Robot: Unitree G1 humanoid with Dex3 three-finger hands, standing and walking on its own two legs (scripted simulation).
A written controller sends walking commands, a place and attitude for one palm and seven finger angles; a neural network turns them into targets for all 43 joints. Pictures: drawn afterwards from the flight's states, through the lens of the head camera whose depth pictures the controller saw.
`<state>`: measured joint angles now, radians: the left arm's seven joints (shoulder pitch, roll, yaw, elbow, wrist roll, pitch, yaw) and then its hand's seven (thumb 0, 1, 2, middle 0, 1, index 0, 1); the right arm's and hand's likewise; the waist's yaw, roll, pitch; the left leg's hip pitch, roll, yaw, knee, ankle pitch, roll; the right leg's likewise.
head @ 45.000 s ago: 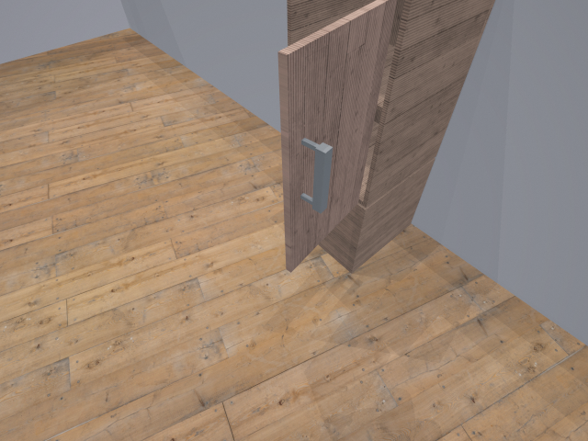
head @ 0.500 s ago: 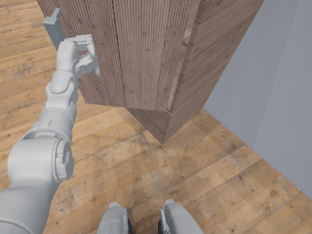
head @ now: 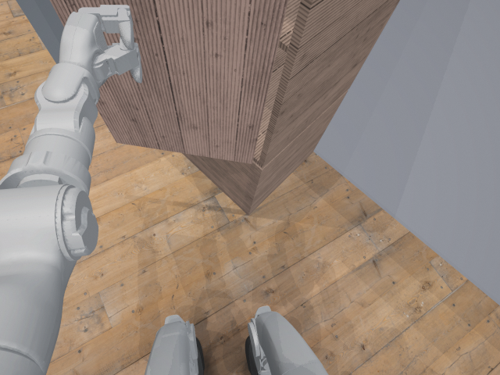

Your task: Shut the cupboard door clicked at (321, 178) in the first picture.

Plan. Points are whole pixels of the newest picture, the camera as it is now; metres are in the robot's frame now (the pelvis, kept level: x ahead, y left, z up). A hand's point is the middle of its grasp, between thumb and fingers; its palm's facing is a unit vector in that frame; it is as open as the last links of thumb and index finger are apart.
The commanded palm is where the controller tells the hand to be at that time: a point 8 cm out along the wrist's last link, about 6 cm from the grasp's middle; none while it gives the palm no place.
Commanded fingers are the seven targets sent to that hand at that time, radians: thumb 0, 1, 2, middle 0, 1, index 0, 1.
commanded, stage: push the door shut along its arc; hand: left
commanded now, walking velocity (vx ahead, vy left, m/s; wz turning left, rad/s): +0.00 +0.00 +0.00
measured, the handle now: (66, 36) +0.61 +0.18 +0.10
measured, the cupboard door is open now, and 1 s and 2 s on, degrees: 36 28 28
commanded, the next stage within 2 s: pull the fist back off the door in 0.24 s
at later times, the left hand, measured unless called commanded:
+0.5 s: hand (141, 35) +0.60 +0.07 +0.11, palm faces +0.08 -0.99 +0.13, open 3.2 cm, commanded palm +0.58 +0.08 +0.10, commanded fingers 0.00 0.90 0.90 -1.30 -1.50 -1.30 -1.50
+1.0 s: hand (160, 63) +0.55 +0.05 +0.11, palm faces +0.17 -0.98 -0.06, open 3.1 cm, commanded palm +0.50 +0.09 +0.10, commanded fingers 0.00 0.90 0.90 -1.30 -1.50 -1.30 -1.50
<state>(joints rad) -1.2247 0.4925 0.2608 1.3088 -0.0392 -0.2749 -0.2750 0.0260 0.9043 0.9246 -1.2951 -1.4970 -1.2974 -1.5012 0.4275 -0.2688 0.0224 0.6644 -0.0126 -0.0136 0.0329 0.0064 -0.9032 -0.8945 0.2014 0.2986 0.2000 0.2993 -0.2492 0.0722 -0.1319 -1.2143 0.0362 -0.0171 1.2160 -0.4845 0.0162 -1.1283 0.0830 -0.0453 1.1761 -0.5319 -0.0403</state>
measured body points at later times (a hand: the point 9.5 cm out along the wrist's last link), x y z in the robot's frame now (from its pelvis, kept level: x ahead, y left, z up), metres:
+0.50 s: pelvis -0.01 +0.01 -0.01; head +0.17 +0.02 +0.40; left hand +0.59 +0.13 +0.10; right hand -0.06 -0.24 -0.11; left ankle +0.03 +0.11 -0.63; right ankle +0.00 -0.10 -0.63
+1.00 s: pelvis +0.02 -0.01 +0.03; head +0.14 -0.01 +0.46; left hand +0.53 +0.10 +0.11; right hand -0.02 -0.26 -0.09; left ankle +0.03 +0.11 -0.63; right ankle +0.00 -0.10 -0.63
